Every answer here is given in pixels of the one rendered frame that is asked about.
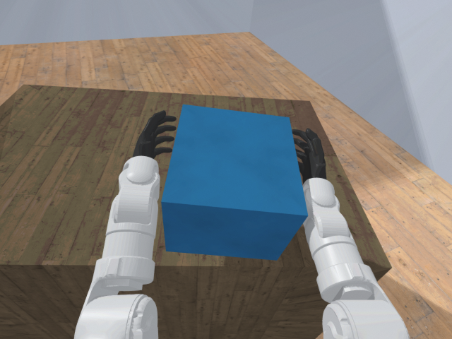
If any carton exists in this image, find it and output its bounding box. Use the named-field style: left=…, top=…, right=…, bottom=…
left=161, top=105, right=308, bottom=261

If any left robot upper arm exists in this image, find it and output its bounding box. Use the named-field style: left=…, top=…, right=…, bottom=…
left=76, top=294, right=158, bottom=339

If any pedestal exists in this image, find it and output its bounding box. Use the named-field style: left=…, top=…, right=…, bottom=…
left=0, top=84, right=392, bottom=339

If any right robot upper arm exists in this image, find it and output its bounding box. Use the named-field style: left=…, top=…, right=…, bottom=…
left=323, top=300, right=409, bottom=339

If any robot left hand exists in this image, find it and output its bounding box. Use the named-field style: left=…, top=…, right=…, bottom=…
left=133, top=110, right=177, bottom=159

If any right robot forearm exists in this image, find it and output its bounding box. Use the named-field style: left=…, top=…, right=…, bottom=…
left=303, top=178, right=410, bottom=339

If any left robot forearm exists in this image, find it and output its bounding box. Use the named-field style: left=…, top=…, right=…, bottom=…
left=74, top=156, right=160, bottom=339

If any robot right hand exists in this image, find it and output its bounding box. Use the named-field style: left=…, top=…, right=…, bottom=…
left=292, top=128, right=326, bottom=184

